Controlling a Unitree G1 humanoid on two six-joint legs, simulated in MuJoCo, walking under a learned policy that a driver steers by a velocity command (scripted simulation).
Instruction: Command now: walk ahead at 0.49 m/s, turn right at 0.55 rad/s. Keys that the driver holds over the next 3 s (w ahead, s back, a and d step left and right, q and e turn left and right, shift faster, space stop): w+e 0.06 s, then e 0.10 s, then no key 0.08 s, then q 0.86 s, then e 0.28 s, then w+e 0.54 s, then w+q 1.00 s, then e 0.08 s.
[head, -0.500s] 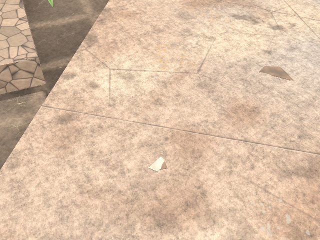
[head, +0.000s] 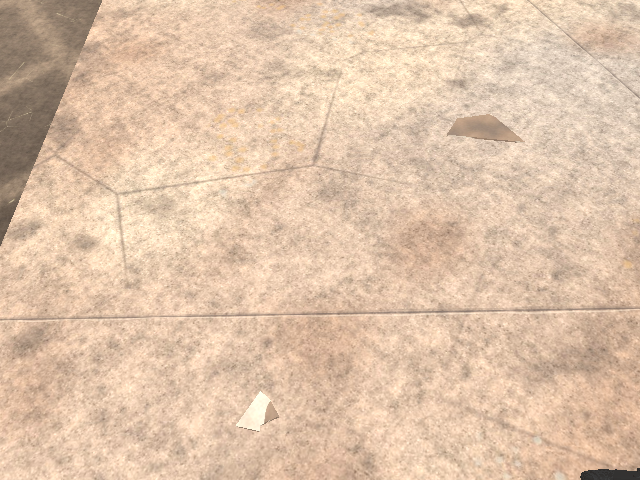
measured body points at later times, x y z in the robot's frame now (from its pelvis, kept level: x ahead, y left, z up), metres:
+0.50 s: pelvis +0.20 +0.04 -0.01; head +0.24 +0.03 +0.44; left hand +0.41 +0.27 -0.11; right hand +0.29 -0.24 -0.13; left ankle +0.27 +0.14 -0.75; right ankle +0.23 -0.10 -0.74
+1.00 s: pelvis +0.23 +0.08 -0.01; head +0.26 +0.11 +0.44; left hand +0.34 +0.38 -0.12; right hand +0.42 -0.18 -0.09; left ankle +0.23 +0.16 -0.75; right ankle +0.23 -0.09 -0.66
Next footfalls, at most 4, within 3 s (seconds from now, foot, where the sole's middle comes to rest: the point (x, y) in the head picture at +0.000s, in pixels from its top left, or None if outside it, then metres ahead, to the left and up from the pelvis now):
0.16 left None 0.31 0.13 -0.78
0.52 right None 0.28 -0.10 -0.78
0.84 left None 0.27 0.16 -0.78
1.30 right None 0.32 -0.06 -0.78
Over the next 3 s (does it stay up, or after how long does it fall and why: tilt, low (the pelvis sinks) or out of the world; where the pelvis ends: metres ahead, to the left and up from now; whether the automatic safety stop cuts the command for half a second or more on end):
stays up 1.01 -0.06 -0.02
